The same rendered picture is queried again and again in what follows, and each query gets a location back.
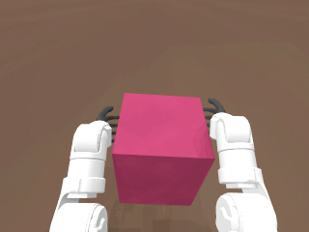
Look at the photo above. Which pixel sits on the right robot upper arm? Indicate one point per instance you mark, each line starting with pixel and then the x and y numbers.
pixel 244 212

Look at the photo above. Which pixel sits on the right robot hand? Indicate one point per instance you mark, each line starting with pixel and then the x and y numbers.
pixel 219 109

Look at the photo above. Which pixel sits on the left robot hand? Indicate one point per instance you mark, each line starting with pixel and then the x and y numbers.
pixel 102 117

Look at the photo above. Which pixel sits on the left robot upper arm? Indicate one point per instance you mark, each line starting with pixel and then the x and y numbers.
pixel 80 217

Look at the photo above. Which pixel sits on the left robot forearm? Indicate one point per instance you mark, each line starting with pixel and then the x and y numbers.
pixel 87 162

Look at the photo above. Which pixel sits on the carton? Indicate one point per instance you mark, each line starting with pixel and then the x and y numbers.
pixel 162 150

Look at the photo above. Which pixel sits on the right robot forearm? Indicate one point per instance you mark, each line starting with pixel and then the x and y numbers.
pixel 237 161

